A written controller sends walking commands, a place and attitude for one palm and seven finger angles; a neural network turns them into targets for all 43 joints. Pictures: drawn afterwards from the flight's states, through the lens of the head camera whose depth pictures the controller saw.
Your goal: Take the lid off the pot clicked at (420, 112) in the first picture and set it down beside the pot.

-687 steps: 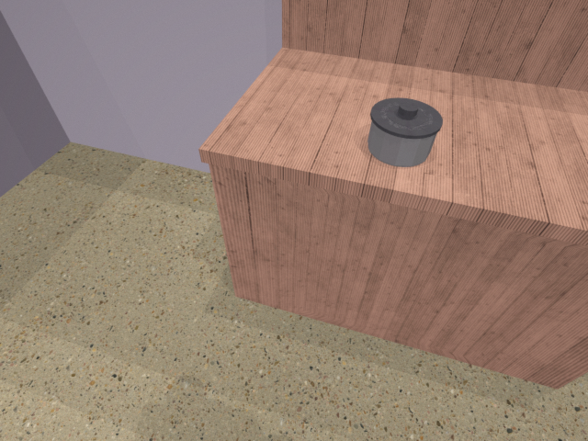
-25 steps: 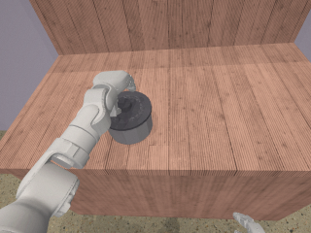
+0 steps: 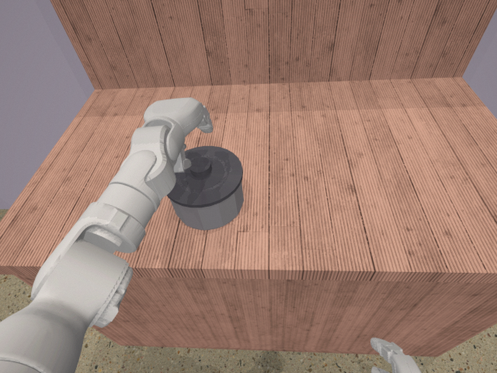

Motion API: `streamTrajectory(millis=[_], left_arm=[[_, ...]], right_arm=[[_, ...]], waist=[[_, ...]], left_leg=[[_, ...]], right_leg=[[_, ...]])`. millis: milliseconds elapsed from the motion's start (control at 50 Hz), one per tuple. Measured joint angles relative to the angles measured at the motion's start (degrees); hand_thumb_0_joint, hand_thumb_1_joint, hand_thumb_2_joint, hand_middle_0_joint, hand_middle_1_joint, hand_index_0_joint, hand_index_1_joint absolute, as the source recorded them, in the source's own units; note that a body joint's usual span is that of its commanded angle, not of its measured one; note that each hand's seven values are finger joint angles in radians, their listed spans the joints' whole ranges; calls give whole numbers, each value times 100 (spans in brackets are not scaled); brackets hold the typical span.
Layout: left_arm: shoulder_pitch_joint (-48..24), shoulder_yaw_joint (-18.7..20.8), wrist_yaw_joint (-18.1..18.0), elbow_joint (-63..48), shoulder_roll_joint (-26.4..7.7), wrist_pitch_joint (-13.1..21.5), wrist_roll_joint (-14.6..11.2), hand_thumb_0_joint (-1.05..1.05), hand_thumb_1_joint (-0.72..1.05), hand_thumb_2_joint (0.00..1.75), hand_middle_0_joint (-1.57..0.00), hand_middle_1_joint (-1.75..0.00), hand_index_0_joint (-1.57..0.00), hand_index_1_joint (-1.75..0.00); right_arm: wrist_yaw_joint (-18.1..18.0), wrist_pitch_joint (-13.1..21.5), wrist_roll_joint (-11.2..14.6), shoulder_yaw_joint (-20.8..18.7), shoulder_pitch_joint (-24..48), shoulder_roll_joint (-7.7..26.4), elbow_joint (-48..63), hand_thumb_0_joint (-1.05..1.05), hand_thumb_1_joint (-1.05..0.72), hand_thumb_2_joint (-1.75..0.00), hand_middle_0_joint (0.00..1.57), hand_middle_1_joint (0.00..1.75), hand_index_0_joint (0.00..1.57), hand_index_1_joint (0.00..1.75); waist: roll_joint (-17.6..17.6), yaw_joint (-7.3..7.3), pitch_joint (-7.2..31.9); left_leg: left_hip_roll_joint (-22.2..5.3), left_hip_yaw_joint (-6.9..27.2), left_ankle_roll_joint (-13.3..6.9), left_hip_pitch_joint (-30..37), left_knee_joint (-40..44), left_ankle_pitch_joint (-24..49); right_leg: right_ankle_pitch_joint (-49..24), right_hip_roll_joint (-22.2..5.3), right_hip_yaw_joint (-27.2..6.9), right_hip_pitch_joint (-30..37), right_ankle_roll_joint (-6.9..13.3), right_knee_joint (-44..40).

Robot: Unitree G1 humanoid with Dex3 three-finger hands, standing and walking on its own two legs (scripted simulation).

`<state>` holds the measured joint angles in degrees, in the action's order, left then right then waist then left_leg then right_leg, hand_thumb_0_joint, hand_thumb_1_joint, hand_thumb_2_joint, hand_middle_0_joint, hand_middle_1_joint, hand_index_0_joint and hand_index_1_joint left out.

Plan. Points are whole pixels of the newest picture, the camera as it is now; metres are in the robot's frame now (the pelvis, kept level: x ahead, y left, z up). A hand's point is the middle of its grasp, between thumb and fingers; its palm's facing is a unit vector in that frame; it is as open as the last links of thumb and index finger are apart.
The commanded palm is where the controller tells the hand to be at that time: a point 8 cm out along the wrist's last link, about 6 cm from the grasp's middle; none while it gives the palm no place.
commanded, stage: move the open hand above the knob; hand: left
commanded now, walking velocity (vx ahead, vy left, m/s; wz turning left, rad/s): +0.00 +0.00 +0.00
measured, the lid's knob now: (200, 167) +0.47 +0.10 +0.07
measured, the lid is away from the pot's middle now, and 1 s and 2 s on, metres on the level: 0.00 0.00 0.00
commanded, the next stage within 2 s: lower the open fingers around the knob in 0.50 s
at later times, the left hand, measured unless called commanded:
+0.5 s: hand (187, 157) +0.43 +0.11 +0.13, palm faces -0.24 -0.03 -0.97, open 10.2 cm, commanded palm +0.42 +0.11 +0.20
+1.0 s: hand (196, 165) +0.44 +0.10 +0.11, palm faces -0.30 -0.04 -0.95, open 10.2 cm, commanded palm +0.42 +0.10 +0.17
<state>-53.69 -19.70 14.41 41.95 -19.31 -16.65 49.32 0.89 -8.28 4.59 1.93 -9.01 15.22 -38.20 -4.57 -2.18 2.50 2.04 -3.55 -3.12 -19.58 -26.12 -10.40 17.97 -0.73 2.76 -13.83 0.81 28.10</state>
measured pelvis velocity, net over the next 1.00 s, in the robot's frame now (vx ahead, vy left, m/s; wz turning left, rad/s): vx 0.00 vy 0.00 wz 0.00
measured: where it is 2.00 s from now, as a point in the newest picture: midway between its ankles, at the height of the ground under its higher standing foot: outside the picture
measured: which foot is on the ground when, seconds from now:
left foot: down 0.00-1.00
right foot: down 0.00-1.00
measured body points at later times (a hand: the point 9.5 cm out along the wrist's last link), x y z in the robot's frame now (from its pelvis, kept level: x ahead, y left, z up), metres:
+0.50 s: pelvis +0.00 +0.00 +0.00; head +0.02 -0.04 +0.45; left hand +0.44 +0.11 +0.19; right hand +0.16 -0.24 -0.12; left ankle +0.03 +0.09 -0.74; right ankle -0.04 -0.11 -0.74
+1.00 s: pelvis +0.00 +0.00 +0.00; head +0.03 -0.04 +0.45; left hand +0.45 +0.10 +0.16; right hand +0.14 -0.24 -0.13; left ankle +0.03 +0.09 -0.74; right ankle -0.04 -0.11 -0.74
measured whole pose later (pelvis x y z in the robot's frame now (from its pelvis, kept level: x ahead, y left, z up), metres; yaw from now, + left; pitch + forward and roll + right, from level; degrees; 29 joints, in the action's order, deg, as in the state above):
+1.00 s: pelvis +0.00 +0.00 +0.00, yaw +0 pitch +4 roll +0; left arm -49.5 -21.4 15.8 39.3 -17.2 -16.1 49.6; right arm 1.4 -9.0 4.4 1.4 -9.4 15.2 -37.6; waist -5.1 -2.2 1.9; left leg 2.0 -3.5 -3.2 -20.2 -26.7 -10.8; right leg 18.1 -0.6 2.7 -14.1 0.8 28.0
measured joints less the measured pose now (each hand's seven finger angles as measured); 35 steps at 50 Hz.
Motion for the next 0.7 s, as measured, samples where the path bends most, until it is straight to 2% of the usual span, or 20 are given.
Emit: streamTrajectory(millis=[80,140,200,280,340,420,480,540,620,700], left_arm=[[280,-184,171,-436,-51,-145,56,0,-32,145,-83,-8,-84,-8],[528,-270,274,-913,-47,67,-2,0,-32,145,-84,-8,-84,-8],[484,-157,198,-830,-42,233,-59,0,-32,144,-84,-9,-84,-8],[179,-16,21,-324,-21,54,-1,0,-32,144,-84,-9,-84,-8],[292,83,40,-401,-68,-55,26,0,-32,145,-84,-8,-84,-8],[511,-142,254,-660,-103,-120,40,0,-32,145,-83,-8,-84,-8],[611,-160,354,-957,-137,45,-46,0,-32,145,-84,-8,-84,-8],[491,-185,278,-911,-151,154,-56,0,-32,144,-84,-9,-84,-8],[237,-123,145,-482,-40,34,3,0,-32,144,-84,-8,-84,-8],[288,-218,229,-508,1,-152,7,0,-32,145,-84,-8,-84,-8]], right_arm=[[89,-59,-14,-92,-97,34,132,1,-91,-90,19,30,20,29],[69,-34,-26,-124,-116,56,123,1,-91,-90,19,30,20,29],[-11,6,-24,-59,-49,43,23,1,-91,-90,19,30,20,29],[-17,26,-8,-12,6,-5,-17,1,-91,-90,19,30,20,29],[43,-2,-8,-20,-14,0,70,1,-91,-90,19,30,20,29],[68,-63,12,-59,-12,30,136,1,-91,-90,19,30,20,29],[15,-18,4,-61,44,41,132,1,-91,-90,19,30,20,30],[-29,18,10,-50,91,42,111,1,-91,-90,19,30,20,29],[0,-22,29,-22,165,33,72,1,-91,-90,19,30,20,29],[53,-51,15,-49,134,25,121,1,-91,-90,19,30,20,29]], waist=[[-54,4,-42],[-109,21,-64],[-98,20,-50],[-39,13,-23],[-53,18,-11],[-82,37,-16],[-78,48,-68],[-54,66,-66],[-20,71,-61],[-48,53,-62]], left_leg=[[0,19,-5,-39,3,23],[6,45,-17,3,-21,-2],[-1,26,-14,64,-11,-19],[-17,1,10,39,15,2],[-34,-12,19,27,26,10],[-33,29,15,26,-21,-18],[-27,54,9,60,-40,-30],[-21,62,12,65,-41,-29],[-17,59,21,3,-33,-5],[-9,65,11,-41,-33,5]], right_leg=[[-20,3,19,-23,4,-18],[-12,1,45,49,-3,-42],[-5,7,23,99,-3,-48],[-8,19,-4,40,15,-24],[-24,35,-20,24,23,-42],[-10,39,21,65,22,-49],[-3,37,46,119,23,-56],[1,31,54,123,23,-48],[-1,25,51,42,27,-18],[-9,19,58,3,21,-19]])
